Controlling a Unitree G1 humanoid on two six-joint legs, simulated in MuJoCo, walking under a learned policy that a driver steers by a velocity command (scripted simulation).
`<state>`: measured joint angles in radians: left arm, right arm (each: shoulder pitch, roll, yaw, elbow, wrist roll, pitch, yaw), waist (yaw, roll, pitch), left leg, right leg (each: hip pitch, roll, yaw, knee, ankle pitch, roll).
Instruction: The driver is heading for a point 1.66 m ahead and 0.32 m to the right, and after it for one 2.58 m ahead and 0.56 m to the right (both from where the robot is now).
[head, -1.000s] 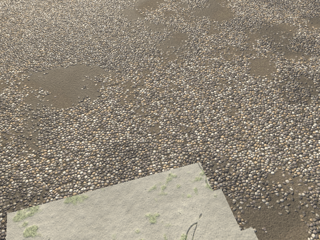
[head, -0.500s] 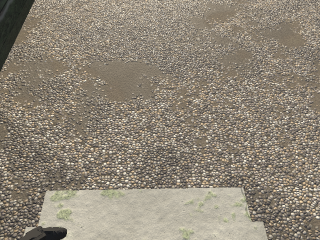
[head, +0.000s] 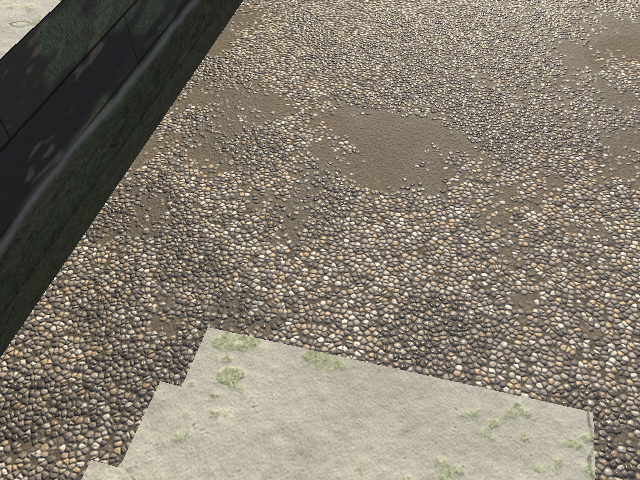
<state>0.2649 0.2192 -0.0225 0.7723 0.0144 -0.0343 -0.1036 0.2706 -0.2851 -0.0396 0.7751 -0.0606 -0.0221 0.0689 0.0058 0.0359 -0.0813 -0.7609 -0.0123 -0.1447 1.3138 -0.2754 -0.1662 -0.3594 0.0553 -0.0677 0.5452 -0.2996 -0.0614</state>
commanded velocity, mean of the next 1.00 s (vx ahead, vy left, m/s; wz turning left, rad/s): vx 0.00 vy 0.00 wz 0.05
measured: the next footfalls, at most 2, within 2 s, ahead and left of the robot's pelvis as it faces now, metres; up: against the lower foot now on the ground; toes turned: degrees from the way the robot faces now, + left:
left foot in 0.08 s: +0.02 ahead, +0.15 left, +0.00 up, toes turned -1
right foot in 1.90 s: +0.31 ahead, -0.14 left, -0.17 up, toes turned -4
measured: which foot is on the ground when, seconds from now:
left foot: up 0.00-0.06, down 0.08-1.00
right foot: down 0.00-1.00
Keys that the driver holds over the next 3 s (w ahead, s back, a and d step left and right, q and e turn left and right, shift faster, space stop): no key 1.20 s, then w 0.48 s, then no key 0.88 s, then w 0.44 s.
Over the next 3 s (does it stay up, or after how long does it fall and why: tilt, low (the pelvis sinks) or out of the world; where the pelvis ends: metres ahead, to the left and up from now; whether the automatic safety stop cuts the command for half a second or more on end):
stays up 0.39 -0.01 -0.18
